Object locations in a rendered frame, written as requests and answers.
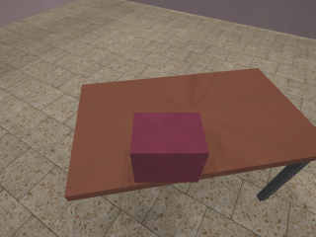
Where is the table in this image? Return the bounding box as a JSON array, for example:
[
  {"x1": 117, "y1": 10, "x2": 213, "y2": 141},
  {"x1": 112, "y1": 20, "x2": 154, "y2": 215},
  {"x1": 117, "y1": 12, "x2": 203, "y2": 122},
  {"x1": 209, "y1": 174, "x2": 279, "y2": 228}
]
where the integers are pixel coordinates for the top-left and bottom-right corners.
[{"x1": 64, "y1": 68, "x2": 316, "y2": 201}]

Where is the carton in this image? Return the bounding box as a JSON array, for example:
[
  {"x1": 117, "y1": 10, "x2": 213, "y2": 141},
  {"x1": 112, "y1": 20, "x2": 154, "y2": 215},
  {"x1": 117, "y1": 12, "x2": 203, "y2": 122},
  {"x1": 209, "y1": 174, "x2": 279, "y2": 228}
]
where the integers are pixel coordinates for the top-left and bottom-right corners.
[{"x1": 129, "y1": 113, "x2": 209, "y2": 183}]

